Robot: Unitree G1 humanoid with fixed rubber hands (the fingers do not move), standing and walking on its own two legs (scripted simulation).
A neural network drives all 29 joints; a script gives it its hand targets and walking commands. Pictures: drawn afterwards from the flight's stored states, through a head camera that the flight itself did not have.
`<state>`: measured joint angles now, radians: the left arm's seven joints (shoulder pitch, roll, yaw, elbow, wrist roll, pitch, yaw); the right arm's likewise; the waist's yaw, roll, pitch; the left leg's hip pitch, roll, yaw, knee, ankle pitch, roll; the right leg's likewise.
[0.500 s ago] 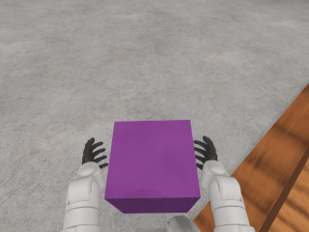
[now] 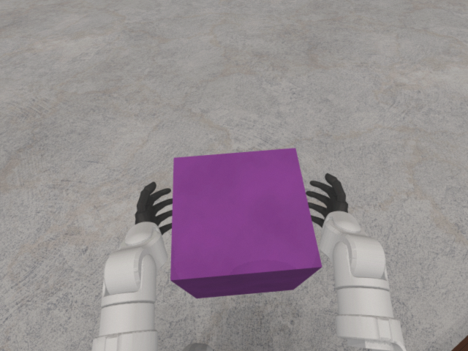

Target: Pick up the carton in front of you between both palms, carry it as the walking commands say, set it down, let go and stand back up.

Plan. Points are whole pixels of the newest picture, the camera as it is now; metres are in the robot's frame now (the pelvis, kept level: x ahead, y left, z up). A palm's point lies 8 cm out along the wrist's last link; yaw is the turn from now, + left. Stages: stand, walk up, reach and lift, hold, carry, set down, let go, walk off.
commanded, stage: carry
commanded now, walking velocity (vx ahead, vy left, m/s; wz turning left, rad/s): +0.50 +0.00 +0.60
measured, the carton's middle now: (240, 231) +0.35 +0.01 -0.01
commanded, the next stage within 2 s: none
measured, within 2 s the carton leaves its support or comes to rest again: neither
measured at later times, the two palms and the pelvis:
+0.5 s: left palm (123, 114) +0.60 +0.27 +0.09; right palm (255, 95) +0.66 -0.03 +0.09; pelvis +0.32 +0.05 +0.02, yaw +11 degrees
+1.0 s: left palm (151, 59) +0.82 +0.25 +0.10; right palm (255, 44) +0.91 -0.04 +0.10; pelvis +0.64 +0.04 +0.03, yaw +16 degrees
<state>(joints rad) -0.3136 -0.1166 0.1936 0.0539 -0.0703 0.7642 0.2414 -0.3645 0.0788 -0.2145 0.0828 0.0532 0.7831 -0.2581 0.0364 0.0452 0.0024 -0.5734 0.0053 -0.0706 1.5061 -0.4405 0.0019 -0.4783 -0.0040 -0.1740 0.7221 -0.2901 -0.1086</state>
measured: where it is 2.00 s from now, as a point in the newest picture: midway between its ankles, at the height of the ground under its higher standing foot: (212, 170)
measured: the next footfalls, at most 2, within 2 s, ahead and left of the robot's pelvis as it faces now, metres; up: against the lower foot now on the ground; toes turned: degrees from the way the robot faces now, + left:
left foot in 0.34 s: +0.40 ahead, +0.13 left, +0.00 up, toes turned +16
right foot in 0.86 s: +0.75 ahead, -0.01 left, +0.00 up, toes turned +4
